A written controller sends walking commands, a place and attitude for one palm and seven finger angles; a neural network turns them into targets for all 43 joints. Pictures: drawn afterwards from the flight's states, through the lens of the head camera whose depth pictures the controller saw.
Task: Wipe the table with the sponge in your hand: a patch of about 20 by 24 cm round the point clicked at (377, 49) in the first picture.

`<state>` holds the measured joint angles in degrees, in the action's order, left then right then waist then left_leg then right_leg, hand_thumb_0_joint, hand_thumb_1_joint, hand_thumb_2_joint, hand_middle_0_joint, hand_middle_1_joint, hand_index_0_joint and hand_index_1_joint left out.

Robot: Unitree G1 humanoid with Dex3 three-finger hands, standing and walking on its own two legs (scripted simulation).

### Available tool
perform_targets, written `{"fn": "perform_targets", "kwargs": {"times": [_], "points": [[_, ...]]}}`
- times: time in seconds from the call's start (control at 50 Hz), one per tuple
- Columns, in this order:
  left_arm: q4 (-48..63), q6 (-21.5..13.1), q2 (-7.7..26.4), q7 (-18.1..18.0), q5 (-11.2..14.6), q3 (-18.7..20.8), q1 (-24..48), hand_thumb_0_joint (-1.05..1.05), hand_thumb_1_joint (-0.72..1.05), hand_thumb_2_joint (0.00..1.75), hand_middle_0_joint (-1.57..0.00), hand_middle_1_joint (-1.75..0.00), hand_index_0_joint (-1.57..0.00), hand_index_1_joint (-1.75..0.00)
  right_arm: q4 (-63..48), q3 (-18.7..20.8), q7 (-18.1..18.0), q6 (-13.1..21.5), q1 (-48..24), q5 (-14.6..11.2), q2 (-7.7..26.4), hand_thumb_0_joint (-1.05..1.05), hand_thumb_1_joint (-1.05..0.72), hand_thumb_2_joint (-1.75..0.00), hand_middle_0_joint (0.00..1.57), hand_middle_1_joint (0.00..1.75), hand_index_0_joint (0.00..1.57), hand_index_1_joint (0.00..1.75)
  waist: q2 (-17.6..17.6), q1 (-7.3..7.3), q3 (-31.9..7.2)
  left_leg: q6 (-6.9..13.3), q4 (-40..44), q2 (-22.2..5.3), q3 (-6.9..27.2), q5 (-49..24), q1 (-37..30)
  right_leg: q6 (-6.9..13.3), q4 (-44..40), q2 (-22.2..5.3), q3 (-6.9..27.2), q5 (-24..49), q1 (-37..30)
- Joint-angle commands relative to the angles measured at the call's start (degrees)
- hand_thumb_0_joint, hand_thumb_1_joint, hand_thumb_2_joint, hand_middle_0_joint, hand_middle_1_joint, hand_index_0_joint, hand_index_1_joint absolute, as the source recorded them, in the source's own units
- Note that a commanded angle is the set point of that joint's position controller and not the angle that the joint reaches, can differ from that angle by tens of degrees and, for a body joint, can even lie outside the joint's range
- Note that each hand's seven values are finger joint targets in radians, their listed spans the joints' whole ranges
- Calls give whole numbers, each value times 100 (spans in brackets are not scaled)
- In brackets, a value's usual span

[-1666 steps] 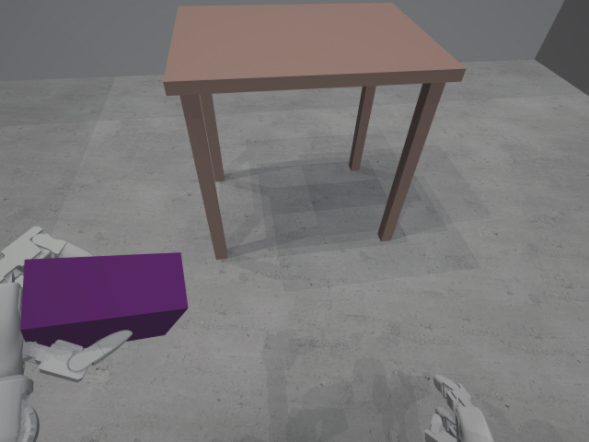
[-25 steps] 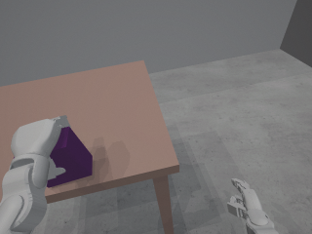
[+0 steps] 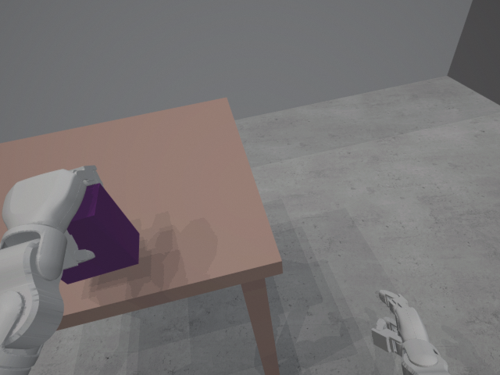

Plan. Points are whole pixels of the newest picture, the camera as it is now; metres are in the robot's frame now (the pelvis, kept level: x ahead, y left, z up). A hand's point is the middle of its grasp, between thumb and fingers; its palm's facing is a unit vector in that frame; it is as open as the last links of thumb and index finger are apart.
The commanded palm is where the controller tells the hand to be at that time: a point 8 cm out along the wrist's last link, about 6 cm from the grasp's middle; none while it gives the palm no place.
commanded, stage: lift the sponge slowly off the table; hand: left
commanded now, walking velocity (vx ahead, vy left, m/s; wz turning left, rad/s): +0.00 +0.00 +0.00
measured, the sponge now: (91, 244) +0.24 +0.30 +0.12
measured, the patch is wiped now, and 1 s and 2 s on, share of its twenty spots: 0.90 0.90 0.90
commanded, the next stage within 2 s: bring the sponge back beside the body in 0.84 s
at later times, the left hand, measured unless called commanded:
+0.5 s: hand (50, 209) +0.23 +0.31 +0.21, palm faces +0.16 -0.02 -0.99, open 10.1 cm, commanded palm +0.19 +0.31 +0.29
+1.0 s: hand (60, 191) +0.25 +0.29 +0.23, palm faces +0.25 -0.06 -0.97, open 10.1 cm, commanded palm +0.19 +0.30 +0.30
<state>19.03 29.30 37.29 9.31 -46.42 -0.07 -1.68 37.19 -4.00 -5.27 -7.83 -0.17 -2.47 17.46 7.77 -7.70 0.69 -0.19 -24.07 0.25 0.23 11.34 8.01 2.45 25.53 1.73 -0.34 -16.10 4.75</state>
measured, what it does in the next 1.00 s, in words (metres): stands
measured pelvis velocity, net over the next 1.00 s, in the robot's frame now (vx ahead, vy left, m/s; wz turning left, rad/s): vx -0.02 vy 0.01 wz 0.00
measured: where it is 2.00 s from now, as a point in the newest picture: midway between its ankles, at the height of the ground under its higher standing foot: outside the picture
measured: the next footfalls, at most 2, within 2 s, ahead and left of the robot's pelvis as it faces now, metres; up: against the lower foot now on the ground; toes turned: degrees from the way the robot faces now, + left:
none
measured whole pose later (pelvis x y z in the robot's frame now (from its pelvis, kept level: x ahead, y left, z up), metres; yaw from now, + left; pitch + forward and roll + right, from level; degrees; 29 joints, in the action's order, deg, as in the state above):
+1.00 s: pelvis -0.02 +0.01 +0.00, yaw +0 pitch -4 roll +0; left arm 19.4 33.0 38.1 12.2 -44.8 -1.8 10.1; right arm 35.8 -6.0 -4.5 -8.1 -1.3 -3.3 16.0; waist 7.8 -8.4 0.1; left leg 0.8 -24.1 1.2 0.0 9.4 10.3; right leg 1.4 26.1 0.8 -0.1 -14.6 7.2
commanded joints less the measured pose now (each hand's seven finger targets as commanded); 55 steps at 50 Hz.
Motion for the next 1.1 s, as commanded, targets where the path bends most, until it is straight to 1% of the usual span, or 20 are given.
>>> {"fn": "perform_targets", "kwargs": {"times": [0.0, 0.16, 0.18, 0.26, 0.4, 0.46, 0.5, 0.56, 0.58, 0.62, 0.66, 0.68, 0.74, 0.76, 0.78, 0.86, 0.9, 0.96, 0.98, 1.08], "points": [[814, 40, 1573, -172, -197, 1044, 1661, 0, 10, 130, -120, -160, -120, -160, -1046, 143, -54, 351, -1464, -5, 463, 0, -90, -90, 20, 30, 20, 30, -470, -14, -1106, 250, 149, 240, 16, -1204, -209, -34, -392, 9, 357, 1331, -137], [1028, 16, 1986, 0, -177, 1337, 1851, 0, 10, 130, -120, -160, -120, -160, -1115, 151, -72, 357, -1555, -11, 492, 0, -90, -90, 20, 30, 20, 30, -368, -44, -1272, 239, 59, 247, 55, -1191, -218, -6, -357, 24, 498, 1322, -101], [1029, 1, 1768, 20, -130, 1151, 1815, 0, 10, 130, -120, -160, -120, -160, -1150, 106, -71, 386, -1527, -9, 428, 0, -90, -90, 20, 30, 20, 30, -411, -53, -1270, 256, 28, 262, 2, -1245, -185, -52, -311, -41, 363, 1395, -146], [910, 15, 2107, 59, -102, 1460, 1792, 0, 10, 130, -120, -160, -120, -160, -1099, 145, -73, 339, -1527, -3, 497, 0, -90, -90, 20, 30, 20, 30, -377, -69, -1218, 224, 31, 237, 39, -1165, -140, -21, -353, 1, 492, 1339, -68], [726, 23, 1933, 141, -29, 1195, 2140, 0, 10, 130, -120, -160, -120, -160, -1056, 107, -99, 375, -1461, -40, 463, 0, -90, -90, 20, 30, 20, 30, -339, 20, -1058, 225, 101, 222, 47, -1037, -106, -60, -376, -13, 293, 1119, 47], [1104, 19, 1996, 163, -111, 1180, 2482, 0, 10, 130, -120, -160, -120, -160, -1146, 110, -116, 412, -1613, -37, 469, 0, -90, -90, 20, 30, 20, 30, -89, -32, -1330, 216, 113, 216, 106, -1060, -215, 13, -362, 10, 362, 1061, 9], [1090, -19, 1818, 152, -67, 1072, 2414, 0, 10, 130, -120, -160, -120, -160, -1102, 99, -103, 422, -1544, -38, 412, 0, -90, -90, 20, 30, 20, 30, -234, -22, -1280, 221, 153, 220, 95, -1118, -212, -17, -341, -8, 232, 1093, -30], [1139, 64, 2026, 107, -117, 1301, 2470, 0, 10, 130, -120, -160, -120, -160, -1128, 107, -74, 389, -1610, -33, 444, 0, -90, -90, 20, 30, 20, 30, -198, -120, -1382, 192, 203, 190, 152, -1075, -185, 52, -360, 34, 347, 988, -39], [1219, 46, 1775, 99, -97, 1049, 2596, 0, 10, 130, -120, -160, -120, -160, -1176, 57, -58, 403, -1589, -51, 381, 0, -90, -90, 20, 30, 20, 30, -308, -81, -1372, 190, 211, 193, 101, -1083, -147, 11, -318, -24, 210, 959, -78], [949, 94, 1929, 69, -59, 1238, 2500, 0, 10, 130, -120, -160, -120, -160, -1079, 100, -36, 347, -1532, -34, 432, 0, -90, -90, 20, 30, 20, 30, -399, -106, -1225, 178, 256, 169, 117, -1034, -110, 12, -369, -5, 241, 952, -16], [1033, 174, 1874, 58, -85, 1181, 2736, 0, 10, 130, -120, -160, -120, -160, -1148, 77, -16, 339, -1658, -68, 409, 0, -90, -90, 20, 30, 20, 30, -266, -103, -1256, 159, 280, 143, 124, -891, -126, 55, -415, 46, 332, 721, 85], [993, 174, 1614, 61, -51, 923, 2802, 0, 10, 130, -120, -160, -120, -160, -1169, 23, -12, 364, -1591, -73, 370, 0, -90, -90, 20, 30, 20, 30, -351, -75, -1265, 165, 273, 160, 70, -899, -82, 18, -371, -14, 226, 726, 29], [887, 209, 1692, 58, -42, 993, 2857, 0, 10, 130, -120, -160, -120, -160, -1116, 75, 6, 306, -1581, -59, 409, 0, -90, -90, 20, 30, 20, 30, -372, -85, -1240, 160, 320, 143, 97, -887, -105, 21, -392, 1, 211, 760, 51], [969, 287, 1623, 76, -51, 951, 2828, 0, 10, 130, -120, -160, -120, -160, -1183, 43, 20, 307, -1656, -89, 389, 0, -90, -90, 20, 30, 20, 30, -220, -99, -1224, 141, 345, 123, 117, -812, -82, 59, -406, 47, 262, 630, 102], [831, 291, 1370, 86, -39, 702, 2885, 0, 10, 130, -120, -160, -120, -160, -1178, 1, 21, 320, -1581, -99, 363, 0, -90, -90, 20, 30, 20, 30, -427, -31, -1155, 149, 355, 125, 67, -769, -47, 19, -385, 9, 150, 572, 110], [950, 339, 1628, 54, -105, 891, 3015, 0, 10, 130, -120, -160, -120, -160, -1209, 21, 18, 301, -1634, -80, 393, 0, -90, -90, 20, 30, 20, 30, -277, -75, -1285, 147, 388, 105, 112, -617, -67, 60, -417, 35, 257, 418, 100], [771, 318, 1605, 40, -110, 866, 3006, 0, 10, 130, -120, -160, -120, -160, -1136, 18, 15, 282, -1554, -71, 389, 0, -90, -90, 20, 30, 20, 30, -462, -43, -1225, 157, 364, 118, 84, -651, -48, 33, -412, 8, 220, 456, 78], [1201, 313, 1856, 3, -154, 1084, 3037, 0, 10, 130, -120, -160, -120, -160, -1235, 42, 27, 272, -1682, -62, 391, 0, -90, -90, 20, 30, 20, 30, -149, -148, -1509, 152, 336, 141, 122, -721, -111, 88, -359, 36, 347, 490, -43], [1177, 297, 1619, 3, -127, 908, 2962, 0, 10, 130, -120, -160, -120, -160, -1251, 9, 33, 298, -1663, -59, 344, 0, -90, -90, 20, 30, 20, 30, -320, -130, -1480, 165, 302, 166, 83, -809, -63, 55, -307, -6, 260, 589, -84], [1398, 312, 1730, -22, -4, 1156, 2378, 0, 10, 130, -120, -160, -120, -160, -1261, 46, 67, 241, -1653, -62, 363, 0, -90, -90, 20, 30, 20, 30, -340, -161, -1438, 168, 213, 169, 70, -996, -61, 48, -264, -8, 352, 871, -118]]}}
